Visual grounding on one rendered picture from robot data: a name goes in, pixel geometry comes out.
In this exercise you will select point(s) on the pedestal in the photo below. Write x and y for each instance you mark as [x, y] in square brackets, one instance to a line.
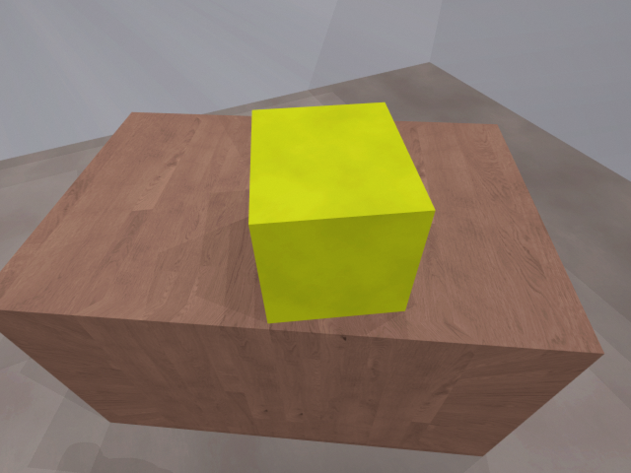
[139, 291]

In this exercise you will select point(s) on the carton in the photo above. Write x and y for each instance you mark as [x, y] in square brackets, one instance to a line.
[338, 214]

